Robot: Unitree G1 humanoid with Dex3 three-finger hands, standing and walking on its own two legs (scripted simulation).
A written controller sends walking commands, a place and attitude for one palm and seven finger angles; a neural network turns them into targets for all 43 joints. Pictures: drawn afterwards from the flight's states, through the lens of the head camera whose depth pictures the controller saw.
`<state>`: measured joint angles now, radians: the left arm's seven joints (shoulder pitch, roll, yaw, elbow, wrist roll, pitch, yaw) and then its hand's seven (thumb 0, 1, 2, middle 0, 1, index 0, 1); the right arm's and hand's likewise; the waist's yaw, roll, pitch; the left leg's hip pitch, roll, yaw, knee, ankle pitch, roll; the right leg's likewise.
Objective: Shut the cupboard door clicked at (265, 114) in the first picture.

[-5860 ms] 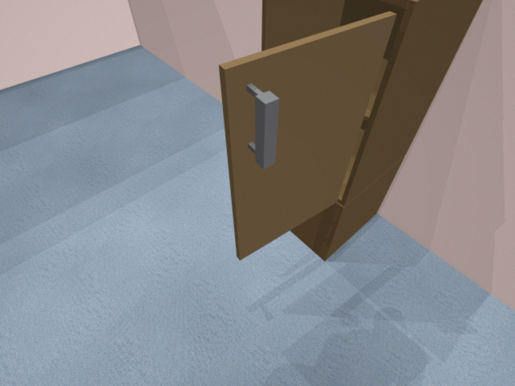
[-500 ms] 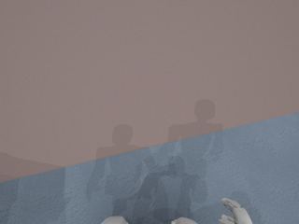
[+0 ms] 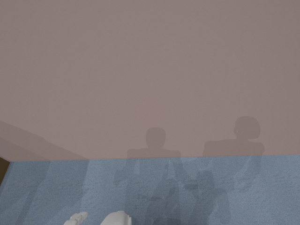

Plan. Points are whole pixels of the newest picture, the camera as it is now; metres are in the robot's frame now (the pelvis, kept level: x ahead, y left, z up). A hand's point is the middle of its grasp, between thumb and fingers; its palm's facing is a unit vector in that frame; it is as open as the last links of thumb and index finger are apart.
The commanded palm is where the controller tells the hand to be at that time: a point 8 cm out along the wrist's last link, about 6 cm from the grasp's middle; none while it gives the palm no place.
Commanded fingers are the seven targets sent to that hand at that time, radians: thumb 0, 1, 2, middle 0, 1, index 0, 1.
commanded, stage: turn to face it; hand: left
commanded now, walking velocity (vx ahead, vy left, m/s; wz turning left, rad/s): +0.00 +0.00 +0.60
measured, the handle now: out of the picture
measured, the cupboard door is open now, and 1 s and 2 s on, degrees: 83 83 83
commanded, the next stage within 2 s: none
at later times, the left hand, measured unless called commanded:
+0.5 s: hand out of the picture +0.06 +0.22 -0.16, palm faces +0.30 -0.90 -0.31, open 7.4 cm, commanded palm none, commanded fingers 0.00 0.90 0.90 -0.20 -0.30 -0.20 -0.30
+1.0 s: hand out of the picture -0.04 +0.21 -0.18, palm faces +0.61 -0.75 -0.25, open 7.3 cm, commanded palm none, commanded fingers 0.00 0.90 0.90 -0.20 -0.30 -0.20 -0.30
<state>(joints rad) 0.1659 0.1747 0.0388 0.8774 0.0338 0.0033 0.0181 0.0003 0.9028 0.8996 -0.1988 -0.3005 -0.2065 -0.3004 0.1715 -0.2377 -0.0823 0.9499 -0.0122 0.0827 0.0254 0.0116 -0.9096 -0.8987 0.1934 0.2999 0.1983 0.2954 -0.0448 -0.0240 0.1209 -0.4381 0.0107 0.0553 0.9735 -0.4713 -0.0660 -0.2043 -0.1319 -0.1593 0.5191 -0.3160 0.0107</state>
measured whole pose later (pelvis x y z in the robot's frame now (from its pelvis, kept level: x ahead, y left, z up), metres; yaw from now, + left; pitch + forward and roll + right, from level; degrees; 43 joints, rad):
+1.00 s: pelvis +0.04 +0.00 -0.01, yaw +36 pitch +1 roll +0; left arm 0.19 0.26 0.09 0.94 0.03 0.07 0.01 0.00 0.91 0.90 -0.20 -0.30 -0.20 -0.30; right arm 0.13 -0.20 -0.05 0.91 -0.02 0.03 0.00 0.01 -0.91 -0.90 0.20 0.30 0.20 0.30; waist 0.01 -0.06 0.10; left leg -0.27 -0.02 0.02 0.56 -0.31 0.02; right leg -0.46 -0.11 -0.04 1.09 -0.46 0.09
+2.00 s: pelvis +0.10 +0.02 -0.01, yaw +70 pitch +1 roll +0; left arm 0.13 0.22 0.06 0.88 0.02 0.03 0.01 0.00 0.91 0.90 -0.20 -0.30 -0.20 -0.30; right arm 0.19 -0.20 -0.05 0.94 -0.02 0.05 0.00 0.01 -0.90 -0.90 0.20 0.30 0.20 0.30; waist -0.02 0.02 0.09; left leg -0.27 -0.03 -0.09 0.56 -0.30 0.00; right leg -0.31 -0.03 -0.04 0.63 -0.33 0.08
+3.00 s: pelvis +0.08 +0.18 +0.00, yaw +89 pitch +1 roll +2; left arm 0.37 0.13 0.05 1.10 0.04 -0.06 0.00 0.00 0.91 0.90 -0.20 -0.30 -0.21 -0.30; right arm 0.18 -0.20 -0.06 1.03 -0.02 0.02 0.04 0.01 -0.91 -0.90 0.19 0.30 0.20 0.30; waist 0.04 -0.03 0.07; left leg -0.48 0.06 0.08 0.70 -0.23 -0.03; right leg -0.04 -0.16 -0.19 0.36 -0.31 0.08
